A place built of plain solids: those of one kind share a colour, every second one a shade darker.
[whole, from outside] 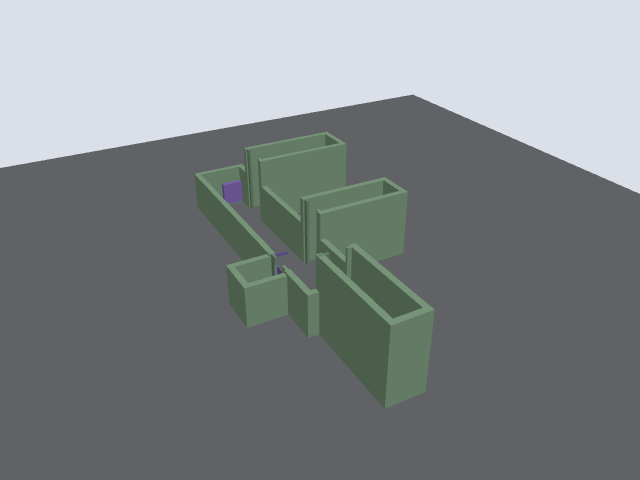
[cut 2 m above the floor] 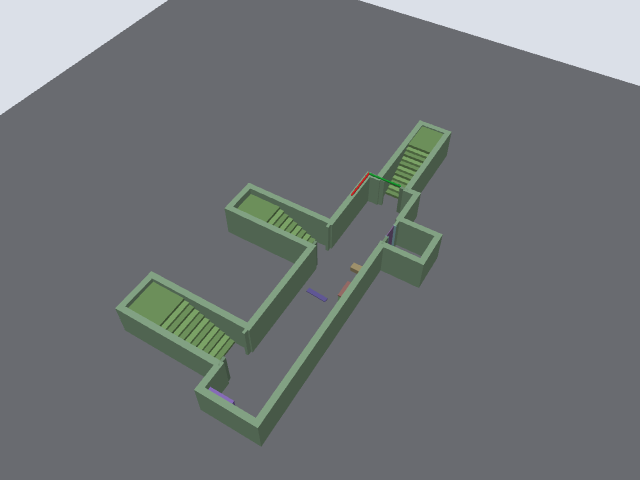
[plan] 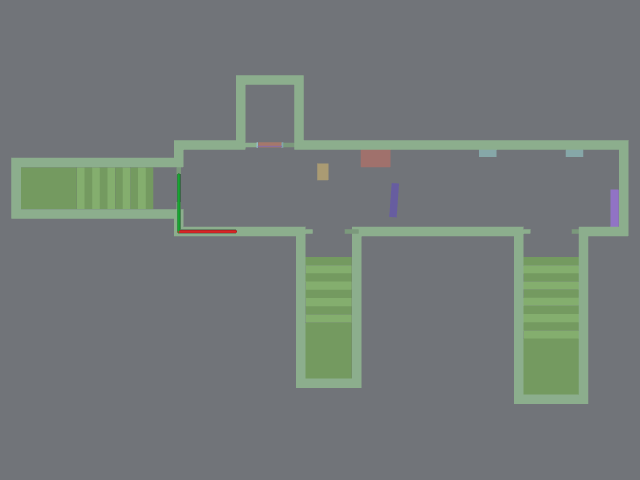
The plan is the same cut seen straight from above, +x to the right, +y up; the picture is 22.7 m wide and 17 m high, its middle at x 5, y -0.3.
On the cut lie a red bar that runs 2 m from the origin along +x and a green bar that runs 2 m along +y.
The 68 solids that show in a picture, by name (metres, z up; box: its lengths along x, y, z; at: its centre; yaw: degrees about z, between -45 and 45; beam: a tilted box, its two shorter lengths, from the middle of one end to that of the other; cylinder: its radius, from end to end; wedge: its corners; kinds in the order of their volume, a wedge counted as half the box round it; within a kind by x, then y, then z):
{
 "wall_1": {"box": [0.34, 2.16, 4.5], "at": [-5.76, 1.53, 2.2]},
 "wall_2": {"box": [6.1, 0.34, 4.5], "at": [-2.88, 0.62, 2.2]},
 "wall_3": {"box": [6.1, 0.34, 4.5], "at": [-2.88, 2.44, 2.2]},
 "wall_4": {"box": [0.34, 0.96, 2.59], "at": [0.0, 0.31, 1.24]},
 "wall_5": {"box": [0.16, 0.5, 4.5], "at": [0.0, 0.79, 2.2]},
 "wall_6": {"box": [0.16, 0.5, 4.5], "at": [0.0, 2.27, 2.2]},
 "wall_7": {"box": [0.34, 0.96, 2.59], "at": [0.0, 2.75, 1.24]},
 "wall_8": {"box": [2.53, 0.34, 2.59], "at": [1.1, 3.07, 1.24]},
 "wall_9": {"box": [4.66, 0.34, 2.59], "at": [2.16, 0.0, 1.24]},
 "wall_10": {"box": [0.34, 2.64, 2.45], "at": [2.19, 4.22, 1.18]},
 "wall_11": {"box": [0.68, 0.16, 2.59], "at": [2.45, 3.07, 1.24]},
 "wall_12": {"box": [2.4, 0.34, 2.45], "at": [3.22, 5.37, 1.18]},
 "wall_13": {"box": [0.68, 0.16, 2.59], "at": [3.99, 3.07, 1.24]},
 "wall_14": {"box": [0.34, 2.64, 2.45], "at": [4.25, 4.22, 1.18]},
 "wall_15": {"box": [0.34, 5.71, 4.16], "at": [4.32, -2.69, 2.03]},
 "wall_16": {"box": [0.5, 0.16, 4.16], "at": [4.49, 0.0, 2.03]},
 "wall_17": {"box": [2.32, 0.34, 4.16], "at": [5.31, -5.38, 2.03]},
 "wall_18": {"box": [0.5, 0.16, 4.16], "at": [6.13, 0.0, 2.03]},
 "wall_19": {"box": [0.34, 5.71, 4.16], "at": [6.3, -2.69, 2.03]},
 "wall_20": {"box": [6.08, 0.34, 2.59], "at": [9.17, 0.0, 1.24]},
 "wall_21": {"box": [11.84, 0.34, 2.59], "at": [10.01, 3.07, 1.24]},
 "wall_22": {"box": [0.34, 6.28, 4.32], "at": [12.04, -2.97, 2.11]},
 "wall_23": {"box": [0.5, 0.16, 4.32], "at": [12.21, 0.0, 2.11]},
 "wall_24": {"box": [2.63, 0.34, 4.32], "at": [13.19, -5.94, 2.11]},
 "wall_25": {"box": [0.5, 0.16, 4.32], "at": [14.16, 0.0, 2.11]},
 "wall_26": {"box": [0.34, 6.28, 4.32], "at": [14.33, -2.97, 2.11]},
 "wall_27": {"box": [1.76, 0.34, 2.59], "at": [15.04, 0.0, 1.24]},
 "wall_28": {"box": [0.34, 3.41, 2.59], "at": [15.76, 1.53, 1.24]},
 "piece_1": {"box": [1.98, 1.48, 1.96], "at": [-4.6, 1.53, 0.93]},
 "piece_2": {"box": [0.27, 1.48, 1.79], "at": [-3.48, 1.53, 0.84]},
 "piece_3": {"box": [0.27, 1.48, 1.62], "at": [-3.21, 1.53, 0.76]},
 "piece_4": {"box": [0.27, 1.48, 1.44], "at": [-2.93, 1.53, 0.67]},
 "piece_5": {"box": [0.27, 1.48, 1.27], "at": [-2.66, 1.53, 0.58]},
 "piece_6": {"box": [0.27, 1.48, 1.09], "at": [-2.39, 1.53, 0.5]},
 "piece_7": {"box": [0.27, 1.48, 0.92], "at": [-2.12, 1.53, 0.41]},
 "piece_8": {"box": [0.27, 1.48, 0.75], "at": [-1.85, 1.53, 0.32]},
 "piece_9": {"box": [0.27, 1.48, 0.57], "at": [-1.58, 1.53, 0.24]},
 "piece_10": {"box": [0.27, 1.48, 0.4], "at": [-1.31, 1.53, 0.15]},
 "piece_11": {"box": [0.27, 1.48, 0.22], "at": [-1.04, 1.53, 0.06]},
 "piece_12": {"box": [1.64, 1.98, 1.62], "at": [5.31, -4.22, 0.76]},
 "piece_13": {"box": [1.64, 0.29, 1.44], "at": [5.31, -3.08, 0.67]},
 "piece_14": {"box": [1.64, 0.29, 1.27], "at": [5.31, -2.79, 0.58]},
 "piece_15": {"box": [1.64, 0.29, 1.09], "at": [5.31, -2.5, 0.5]},
 "piece_16": {"box": [1.64, 0.29, 0.92], "at": [5.31, -2.21, 0.41]},
 "piece_17": {"box": [1.64, 0.29, 0.75], "at": [5.31, -1.92, 0.32]},
 "piece_18": {"box": [1.64, 0.29, 0.57], "at": [5.31, -1.63, 0.24]},
 "piece_19": {"box": [1.64, 0.29, 0.4], "at": [5.31, -1.33, 0.15]},
 "piece_20": {"box": [1.64, 0.29, 0.22], "at": [5.31, -1.04, 0.06]},
 "piece_21": {"box": [1.95, 1.98, 1.78], "at": [13.19, -4.78, 0.84]},
 "piece_22": {"box": [1.95, 0.29, 1.62], "at": [13.19, -3.65, 0.76]},
 "piece_23": {"box": [1.95, 0.29, 1.46], "at": [13.19, -3.36, 0.68]},
 "piece_24": {"box": [1.95, 0.29, 1.31], "at": [13.19, -3.07, 0.6]},
 "piece_25": {"box": [1.95, 0.29, 1.15], "at": [13.19, -2.78, 0.52]},
 "piece_26": {"box": [1.95, 0.29, 0.99], "at": [13.19, -2.49, 0.45]},
 "piece_27": {"box": [1.95, 0.29, 0.83], "at": [13.19, -2.2, 0.37]},
 "piece_28": {"box": [1.95, 0.29, 0.68], "at": [13.19, -1.91, 0.29]},
 "piece_29": {"box": [1.95, 0.29, 0.52], "at": [13.19, -1.62, 0.21]},
 "piece_30": {"box": [1.95, 0.29, 0.36], "at": [13.19, -1.33, 0.13]},
 "piece_31": {"box": [1.95, 0.29, 0.21], "at": [13.19, -1.04, 0.05]},
 "passage_cabinet_body_1": {"box": [0.3, 1.32, 1.47], "at": [15.44, 0.83, 0.82]},
 "firebox_passage_box_1": {"box": [0.62, 0.26, 0.56], "at": [10.94, 2.77, 0.58]},
 "firebox_passage_box_2": {"box": [0.62, 0.26, 0.56], "at": [14.02, 2.77, 0.58]},
 "leaf_door_1": {"box": [0.86, 0.05, 2.07], "at": [3.22, 3.02, 0.98]},
 "crate_1": {"box": [0.4, 0.6, 0.35], "at": [5.1, 2.11, 0.12]},
 "gritbin_passage_lid_1": {"box": [1.05, 0.62, 0.1], "at": [6.97, 2.59, 0.67]},
 "cablecover_1": {"box": [0.27, 1.21, 0.1], "at": [7.63, 1.11, 0.0], "yaw": -4.2},
 "jamb_door_1": {"box": [0.06, 0.2, 2.1], "at": [2.78, 3.07, 1.0]},
 "threshold_door_1": {"box": [0.83, 0.19, 0.07], "at": [3.22, 3.07, -0.01]}
}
